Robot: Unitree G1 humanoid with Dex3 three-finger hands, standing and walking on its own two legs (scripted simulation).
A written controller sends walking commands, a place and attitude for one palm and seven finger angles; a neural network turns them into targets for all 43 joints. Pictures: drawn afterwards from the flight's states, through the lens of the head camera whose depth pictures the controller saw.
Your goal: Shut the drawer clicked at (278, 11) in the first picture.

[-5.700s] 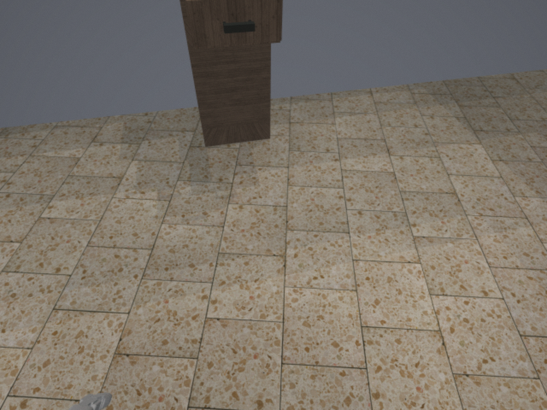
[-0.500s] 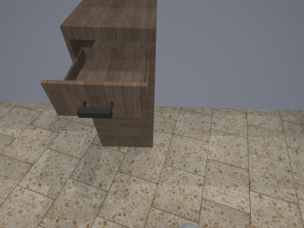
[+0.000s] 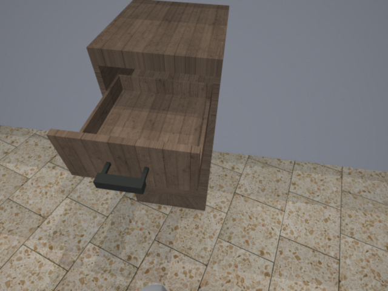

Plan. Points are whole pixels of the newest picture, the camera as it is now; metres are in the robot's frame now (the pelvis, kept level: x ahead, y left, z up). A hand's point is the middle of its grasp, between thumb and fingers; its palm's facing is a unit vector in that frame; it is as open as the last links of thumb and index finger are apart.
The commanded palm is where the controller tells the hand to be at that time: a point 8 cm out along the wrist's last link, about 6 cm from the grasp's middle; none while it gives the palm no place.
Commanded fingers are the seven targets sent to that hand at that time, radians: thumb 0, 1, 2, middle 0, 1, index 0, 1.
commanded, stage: come to a stop and stand still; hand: left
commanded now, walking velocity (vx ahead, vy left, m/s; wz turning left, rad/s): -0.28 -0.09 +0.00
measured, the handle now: (123, 175) +0.35 +0.21 +0.01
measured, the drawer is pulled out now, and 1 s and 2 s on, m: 0.30 0.30 0.30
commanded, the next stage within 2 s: look again from close up in 1.42 s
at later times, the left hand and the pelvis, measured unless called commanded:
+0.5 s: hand out of the picture +0.01 +0.22 -0.18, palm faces +0.01 -0.97 -0.24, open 7.4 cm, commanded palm none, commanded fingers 0.00 0.90 0.90 -0.20 -0.30 -0.20 -0.30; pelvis -0.02 +0.01 +0.00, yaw -3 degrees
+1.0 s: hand out of the picture -0.09 +0.14 -0.16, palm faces +0.11 -0.97 -0.21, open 7.4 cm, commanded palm none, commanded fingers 0.00 0.90 0.90 -0.20 -0.30 -0.20 -0.30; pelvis -0.05 -0.01 +0.01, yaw -1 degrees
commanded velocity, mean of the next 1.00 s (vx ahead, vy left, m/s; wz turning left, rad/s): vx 0.01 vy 0.01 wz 0.00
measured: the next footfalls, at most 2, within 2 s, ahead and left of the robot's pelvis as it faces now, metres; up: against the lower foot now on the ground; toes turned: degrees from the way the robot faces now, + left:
left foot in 0.06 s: +0.13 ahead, +0.13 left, +0.00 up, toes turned +7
right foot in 0.58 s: -0.03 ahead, -0.13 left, +0.00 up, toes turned -6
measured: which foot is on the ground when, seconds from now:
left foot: up 0.00-0.04, down 0.06-0.58, up 0.60-1.00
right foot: down 0.00-0.08, up 0.10-0.56, down 0.58-1.00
